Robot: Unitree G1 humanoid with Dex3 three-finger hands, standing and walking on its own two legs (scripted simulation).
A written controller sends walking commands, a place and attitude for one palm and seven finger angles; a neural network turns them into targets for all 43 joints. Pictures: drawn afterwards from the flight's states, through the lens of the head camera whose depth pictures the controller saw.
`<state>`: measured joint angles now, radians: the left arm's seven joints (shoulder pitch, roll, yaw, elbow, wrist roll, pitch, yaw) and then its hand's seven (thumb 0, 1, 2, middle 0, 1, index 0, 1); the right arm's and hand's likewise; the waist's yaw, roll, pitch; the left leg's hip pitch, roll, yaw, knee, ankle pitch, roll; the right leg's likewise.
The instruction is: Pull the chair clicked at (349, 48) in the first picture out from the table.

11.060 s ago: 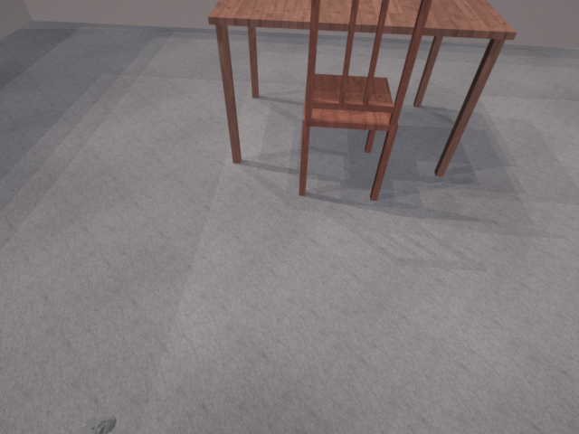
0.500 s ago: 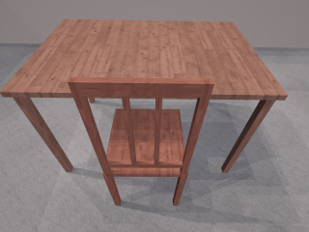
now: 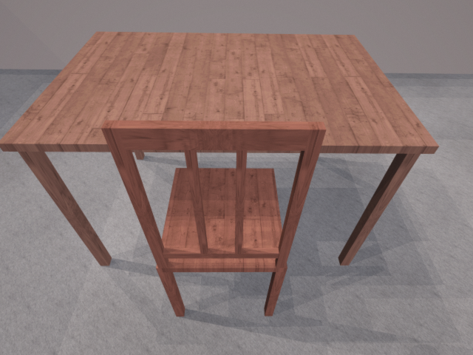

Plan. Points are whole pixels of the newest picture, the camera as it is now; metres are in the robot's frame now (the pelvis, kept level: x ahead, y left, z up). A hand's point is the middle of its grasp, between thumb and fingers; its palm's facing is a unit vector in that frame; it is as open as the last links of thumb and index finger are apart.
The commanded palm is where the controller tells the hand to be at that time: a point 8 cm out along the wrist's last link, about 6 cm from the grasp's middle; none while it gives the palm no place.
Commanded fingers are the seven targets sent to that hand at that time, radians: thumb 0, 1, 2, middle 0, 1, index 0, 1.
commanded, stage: look again from close up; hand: left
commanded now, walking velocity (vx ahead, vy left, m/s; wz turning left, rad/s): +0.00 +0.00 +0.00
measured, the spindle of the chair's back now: (198, 209) +0.44 +0.12 -0.06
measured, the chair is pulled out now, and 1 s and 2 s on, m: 0.00 0.00 0.00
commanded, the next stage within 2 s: raise the hand toward the chair's back in 0.02 s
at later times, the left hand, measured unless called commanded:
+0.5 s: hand (152, 341) +0.16 +0.15 -0.05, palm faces -0.02 -1.00 +0.05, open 8.8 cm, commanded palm +0.11 +0.23 -0.07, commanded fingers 0.00 0.43 0.70 -0.15 -0.23 -0.15 -0.23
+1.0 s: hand (128, 343) +0.16 +0.19 -0.06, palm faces +0.07 -1.00 -0.03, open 13.2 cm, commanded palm +0.12 +0.25 -0.06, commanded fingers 0.00 -0.15 0.45 -0.09 -0.14 -0.09 -0.14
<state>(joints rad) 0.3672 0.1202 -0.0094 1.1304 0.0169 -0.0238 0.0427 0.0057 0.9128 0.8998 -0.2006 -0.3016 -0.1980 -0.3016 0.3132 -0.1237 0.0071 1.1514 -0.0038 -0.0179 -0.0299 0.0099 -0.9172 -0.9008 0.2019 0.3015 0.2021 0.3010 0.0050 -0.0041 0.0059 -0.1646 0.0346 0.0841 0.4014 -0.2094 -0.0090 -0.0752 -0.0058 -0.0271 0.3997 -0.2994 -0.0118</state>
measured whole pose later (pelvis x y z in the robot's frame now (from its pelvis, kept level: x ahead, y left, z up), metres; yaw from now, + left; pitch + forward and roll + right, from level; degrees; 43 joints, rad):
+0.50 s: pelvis -0.06 +0.00 -0.09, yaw +2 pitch +13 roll +0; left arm 0.32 0.13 0.07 0.15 -0.20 -0.53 -0.26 0.01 0.68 0.79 -0.17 -0.26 -0.17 -0.26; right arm 0.13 -0.30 -0.08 0.55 0.00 -0.28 0.03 0.02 -0.91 -0.90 0.20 0.30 0.20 0.30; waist -0.01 -0.04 -0.17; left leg -0.91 0.04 0.04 1.11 -0.41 0.00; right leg -0.81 -0.03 -0.05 1.15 -0.56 -0.02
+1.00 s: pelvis -0.06 +0.01 -0.10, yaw +2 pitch +15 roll -3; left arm 0.39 0.20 0.13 -0.04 -0.23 -0.32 -0.18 0.01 0.08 0.55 -0.12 -0.17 -0.12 -0.17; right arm 0.25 -0.19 0.01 0.61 0.01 -0.23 -0.05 0.02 -0.90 -0.90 0.21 0.30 0.21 0.30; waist -0.02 0.05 -0.14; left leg -0.99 0.06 -0.02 1.18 -0.44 0.01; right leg -0.85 0.00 -0.10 1.16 -0.56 -0.02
